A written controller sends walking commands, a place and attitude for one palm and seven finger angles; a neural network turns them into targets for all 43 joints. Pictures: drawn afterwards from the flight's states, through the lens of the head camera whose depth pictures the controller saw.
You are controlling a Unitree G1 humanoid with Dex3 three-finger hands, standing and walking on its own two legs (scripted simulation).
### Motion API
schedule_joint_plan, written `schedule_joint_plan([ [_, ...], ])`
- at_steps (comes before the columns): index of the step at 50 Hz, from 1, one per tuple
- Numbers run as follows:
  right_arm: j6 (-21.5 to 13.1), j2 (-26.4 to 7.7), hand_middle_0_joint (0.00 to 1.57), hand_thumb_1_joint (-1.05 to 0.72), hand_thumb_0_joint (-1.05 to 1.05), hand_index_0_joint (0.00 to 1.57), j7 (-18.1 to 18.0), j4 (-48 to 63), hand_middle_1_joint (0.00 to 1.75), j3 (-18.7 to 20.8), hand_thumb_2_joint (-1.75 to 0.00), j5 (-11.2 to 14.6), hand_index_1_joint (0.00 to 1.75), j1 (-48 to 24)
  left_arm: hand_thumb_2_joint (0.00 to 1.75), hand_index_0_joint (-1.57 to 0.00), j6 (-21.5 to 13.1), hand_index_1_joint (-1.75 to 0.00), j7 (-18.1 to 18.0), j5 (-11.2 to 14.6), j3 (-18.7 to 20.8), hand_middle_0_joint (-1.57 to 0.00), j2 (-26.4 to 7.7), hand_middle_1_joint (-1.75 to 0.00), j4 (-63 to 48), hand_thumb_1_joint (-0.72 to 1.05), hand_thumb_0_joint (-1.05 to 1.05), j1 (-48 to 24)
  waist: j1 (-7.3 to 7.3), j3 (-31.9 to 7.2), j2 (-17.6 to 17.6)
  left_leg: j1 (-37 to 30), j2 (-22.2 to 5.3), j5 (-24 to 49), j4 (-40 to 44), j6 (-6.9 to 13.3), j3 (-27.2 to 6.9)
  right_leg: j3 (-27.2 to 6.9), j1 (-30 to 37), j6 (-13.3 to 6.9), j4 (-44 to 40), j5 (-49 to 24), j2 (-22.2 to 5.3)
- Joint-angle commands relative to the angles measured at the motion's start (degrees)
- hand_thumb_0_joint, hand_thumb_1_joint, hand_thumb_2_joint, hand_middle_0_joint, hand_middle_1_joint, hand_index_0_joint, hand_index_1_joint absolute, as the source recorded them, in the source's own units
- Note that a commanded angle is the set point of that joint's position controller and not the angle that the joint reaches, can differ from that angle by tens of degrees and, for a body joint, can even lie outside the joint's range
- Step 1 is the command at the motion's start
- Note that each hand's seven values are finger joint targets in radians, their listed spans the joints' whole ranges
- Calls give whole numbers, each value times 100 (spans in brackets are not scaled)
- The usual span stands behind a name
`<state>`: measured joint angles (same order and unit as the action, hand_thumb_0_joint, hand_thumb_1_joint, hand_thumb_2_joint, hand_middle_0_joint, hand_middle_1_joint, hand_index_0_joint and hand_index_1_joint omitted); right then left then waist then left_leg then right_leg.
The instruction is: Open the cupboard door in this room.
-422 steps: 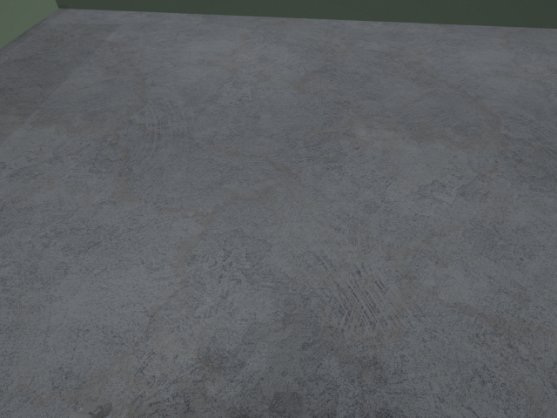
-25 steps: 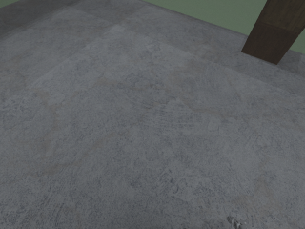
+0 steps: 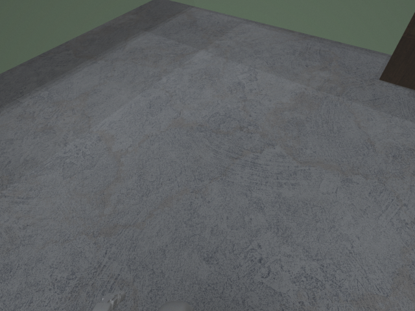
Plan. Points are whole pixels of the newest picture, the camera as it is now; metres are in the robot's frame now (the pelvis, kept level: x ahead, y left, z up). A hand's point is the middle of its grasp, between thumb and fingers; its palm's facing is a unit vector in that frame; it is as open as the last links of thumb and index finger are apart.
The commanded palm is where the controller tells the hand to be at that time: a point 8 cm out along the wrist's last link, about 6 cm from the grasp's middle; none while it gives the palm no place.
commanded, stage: turn or walk to find it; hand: left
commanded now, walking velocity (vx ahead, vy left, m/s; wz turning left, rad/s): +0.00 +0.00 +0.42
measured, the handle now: out of the picture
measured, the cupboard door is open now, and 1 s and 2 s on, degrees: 0 0 0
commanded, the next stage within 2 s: none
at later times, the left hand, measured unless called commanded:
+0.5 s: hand out of the picture -0.02 +0.27 -0.17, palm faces +0.25 -0.94 -0.24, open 7.4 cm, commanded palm none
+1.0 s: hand out of the picture -0.02 +0.20 -0.14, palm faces +0.42 -0.87 -0.26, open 7.4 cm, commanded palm none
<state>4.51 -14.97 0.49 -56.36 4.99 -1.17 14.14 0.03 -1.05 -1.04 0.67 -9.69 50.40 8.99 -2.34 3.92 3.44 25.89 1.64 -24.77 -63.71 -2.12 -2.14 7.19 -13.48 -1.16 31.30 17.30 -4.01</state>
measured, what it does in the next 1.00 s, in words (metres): steps on the spot, turning left: left foot, then right foot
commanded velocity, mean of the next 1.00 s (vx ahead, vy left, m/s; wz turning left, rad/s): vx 0.00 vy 0.00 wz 0.42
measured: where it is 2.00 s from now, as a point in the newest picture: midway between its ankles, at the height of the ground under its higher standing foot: outside the picture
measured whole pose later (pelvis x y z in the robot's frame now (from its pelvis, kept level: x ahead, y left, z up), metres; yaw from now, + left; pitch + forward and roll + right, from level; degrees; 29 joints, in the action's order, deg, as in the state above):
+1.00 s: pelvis -0.01 +0.00 +0.00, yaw +26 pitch -1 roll +2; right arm 4.8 -14.8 0.8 -56.7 5.1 -1.3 13.5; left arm 0.2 -1.2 -1.1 1.0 -8.7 52.5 11.9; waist -1.8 3.9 2.6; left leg 27.6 -0.3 -21.4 -65.8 -3.5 -1.8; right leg 9.0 -11.2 -1.3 28.7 16.5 -4.6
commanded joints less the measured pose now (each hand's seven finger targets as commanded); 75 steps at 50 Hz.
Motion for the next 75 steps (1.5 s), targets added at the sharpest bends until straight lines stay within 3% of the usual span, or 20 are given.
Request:
schedule_joint_plan([
  [1, -126, -311, 20, -90, 0, 20, 52, 351, 30, 35, -90, -8, 30, -39, 90, -20, -107, -30, -102, -12, 320, -20, -1079, -30, -236, 90, 0, 230, 209, -297, -1451, 485, -320, 304, -415, -169, 14, -756, 535, -510, -1248, -2388, -1396],
  [9, -186, -151, 20, -90, 0, 20, 51, 442, 30, -94, -90, 60, 30, -621, 90, -20, -35, -30, -90, -79, 439, -20, -1423, -30, 99, 90, 0, 723, 487, -454, -1536, -71, -365, -179, 1504, -146, 529, -449, 953, -679, -917, -2937, -1640],
  [13, -288, -219, 20, -90, 0, 20, 26, 405, 30, -106, -90, 68, 30, -302, 90, -20, 28, -30, -74, -44, 488, -20, -1456, -30, 202, 90, 0, 588, 263, -572, -1373, -1149, -329, 748, 3300, -15, 749, -135, 546, -325, -246, -2553, -1561],
  [14, -337, -400, 20, -90, 0, 20, 34, 349, 30, -63, -90, 50, 30, -36, 90, -20, 69, -30, -58, 10, 476, -20, -1357, -30, 163, 90, 0, 584, 95, -712, -808, -1871, -475, 1568, 3984, 70, 581, 95, 36, -42, 313, -1920, -1376],
  [16, -351, -1356, 20, -90, 0, 20, -6, 353, 30, 133, -90, -1, 30, 377, 90, -20, 153, -30, -27, 20, 322, -20, -806, -30, -178, 90, 0, 431, -127, -667, 1456, -2275, -2566, 3814, 4593, 1225, -1868, 140, -1687, 526, 2390, 2093, -287],
  [19, -364, -937, 20, -90, 0, 20, -139, 409, 30, 16, -90, -18, 30, -191, 90, -20, 223, -30, 2, 0, 390, -20, -941, -30, -31, 90, 0, 15, 27, -188, 802, -1459, -1931, 2496, 4724, 1179, -1453, -606, -1838, 474, 3333, 1113, -350],
  [22, -429, -799, 20, -90, 0, 20, -152, 512, 30, -49, -90, 9, 30, -421, 90, -20, 197, -30, 43, 4, 372, -20, -906, -30, 164, 90, 0, 367, 202, -408, 463, -1758, -1550, 3215, 4582, 1095, -914, -569, -1662, 553, 3198, 617, -262],
  [31, -371, -835, 20, -90, 0, 20, -122, 512, 30, 64, -90, -26, 30, -105, 90, -20, 170, -30, -4, 37, 328, -20, -781, -30, -137, 90, 0, -24, 18, -528, 472, -1920, -1525, 3388, 4411, 1269, -1449, -593, -1329, 587, 1964, 856, -6],
  [37, -318, -786, 20, -90, 0, 20, -87, 623, 30, 103, -90, 4, 30, -369, 90, -20, 46, -30, -41, 66, 343, -20, -827, -30, -42, 90, 0, 657, 381, -737, 337, -949, -1032, 2913, 3787, 873, -1508, -418, 463, 470, -555, -424, 185],
  [38, -329, -562, 20, -90, 0, 20, -55, 639, 30, 89, -90, 54, 30, -312, 90, -20, -11, -30, -70, 27, 391, -20, -1086, -30, -29, 90, 0, 784, 430, -770, -208, -301, -711, 2118, 3343, 590, -1283, -868, 1171, 353, -1134, -687, -275],
  [39, -341, -175, 20, -90, 0, 20, -24, 752, 30, 17, -90, 81, 30, -188, 90, -20, -64, -30, -114, -61, 488, -20, -1554, -30, -37, 90, 0, 877, 442, -808, -1689, 678, 91, 352, 2203, 166, -328, -2254, 1666, -160, -1471, -984, -1710],
  [40, -278, -340, 20, -90, 0, 20, -51, 804, 30, 73, -90, 17, 30, -339, 90, -20, -46, -30, -104, -27, 498, -20, -1669, -30, -135, 90, 0, 774, 510, -682, -1880, 674, 146, -818, 1026, 79, -198, -2605, 895, -735, -1626, -1211, -2403],
  [45, -118, -280, 20, -90, 0, 20, 56, 360, 30, 85, -90, -22, 30, 18, 90, -20, -87, -30, -87, 1, 327, -20, -989, -30, -284, 90, 0, 27, 75, -71, -1240, 605, -219, 433, -642, -77, -118, -901, 163, -419, -1429, -1605, -1299],
  [57, -220, -155, 20, -90, 0, 20, 21, 465, 30, -111, -90, 79, 30, -725, 90, -20, -17, -30, -84, -82, 480, -20, -1449, -30, 197, 90, 0, 859, 541, -535, -1595, -278, -316, -210, 1973, -95, 600, -484, 1054, -702, -753, -3189, -1689],
  [60, -299, -253, 20, -90, 0, 20, 15, 378, 30, -106, -90, 63, 30, -281, 90, -20, 36, -30, -65, -31, 500, -20, -1452, -30, 224, 90, 0, 620, 217, -657, -1347, -1297, -303, 935, 3569, 15, 742, -65, 591, -262, -137, -2587, -1520],
  [61, -363, -541, 20, -90, 0, 20, 26, 349, 30, -45, -90, 45, 30, -74, 90, -20, 77, -30, -48, 27, 476, -20, -1309, -30, 175, 90, 0, 662, 98, -834, -601, -2142, -661, 1841, 4189, 156, 332, 189, -69, 50, 600, -1834, -1279],
  [62, -402, -1144, 20, -90, 0, 20, 6, 379, 30, 86, -90, -4, 30, 85, 90, -20, 111, -30, -8, 57, 406, -20, -937, -30, -1, 90, 0, 744, 29, -864, 1107, -2852, -2080, 3696, 4314, 795, -1530, 428, -1548, 495, 1708, 812, -510],
  [63, -355, -1338, 20, -90, 0, 20, -40, 310, 30, 118, -90, 25, 30, 401, 90, -20, 156, -30, -35, -6, 289, -20, -849, -30, -174, 90, 0, 312, -157, -744, 1065, -2541, -2563, 4618, 4399, 1217, -1717, -27, -1700, 521, 2542, 1997, -332],
  [67, -404, -815, 20, -90, 0, 20, -172, 426, 30, -48, -90, 5, 30, -364, 90, -20, 200, -30, 14, 16, 379, -20, -941, -30, 129, 90, 0, 229, 173, -420, 614, -2028, -1659, 4162, 4389, 1112, -919, -597, -1735, 543, 3382, 816, -286],
  [75, -433, -778, 20, -90, 0, 20, -150, 431, 30, 9, -90, 20, 30, -108, 90, -20, 199, -30, -3, 19, 352, -20, -896, -30, 56, 90, 0, 101, 104, -485, 316, -2243, -1535, 4007, 4477, 1198, -1064, -627, -1668, 678, 2801, 568, -184],
])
